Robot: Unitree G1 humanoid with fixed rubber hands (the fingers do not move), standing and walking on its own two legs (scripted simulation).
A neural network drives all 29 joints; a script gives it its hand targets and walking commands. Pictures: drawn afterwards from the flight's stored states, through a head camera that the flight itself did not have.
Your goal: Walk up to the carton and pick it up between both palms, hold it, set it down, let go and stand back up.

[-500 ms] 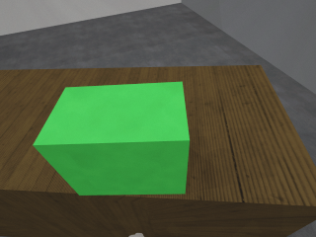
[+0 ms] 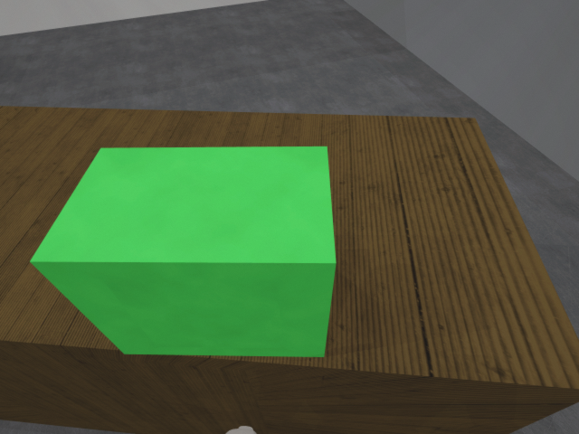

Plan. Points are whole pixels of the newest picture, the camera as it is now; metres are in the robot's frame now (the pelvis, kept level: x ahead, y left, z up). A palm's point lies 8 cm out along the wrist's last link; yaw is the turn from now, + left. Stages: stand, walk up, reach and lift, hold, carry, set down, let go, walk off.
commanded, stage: walk up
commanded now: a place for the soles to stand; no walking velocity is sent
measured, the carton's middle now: (218, 257) +0.34 +0.11 +0.10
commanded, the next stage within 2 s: none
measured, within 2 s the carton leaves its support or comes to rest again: neither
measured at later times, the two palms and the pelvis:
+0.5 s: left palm out of the picture +0.09 +0.35 -0.07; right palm out of the picture +0.08 -0.29 -0.06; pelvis +0.01 +0.03 +0.00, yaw -1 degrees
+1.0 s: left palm out of the picture +0.11 +0.36 -0.07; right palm out of the picture +0.08 -0.28 -0.07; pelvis +0.02 +0.04 +0.00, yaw -2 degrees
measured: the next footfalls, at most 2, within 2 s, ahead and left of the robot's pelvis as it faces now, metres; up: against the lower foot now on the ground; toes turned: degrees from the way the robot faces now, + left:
left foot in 0.30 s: +0.11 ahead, +0.16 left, +0.00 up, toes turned -5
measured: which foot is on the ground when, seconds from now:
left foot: up 0.00-0.28, down 0.30-1.00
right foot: down 0.00-1.00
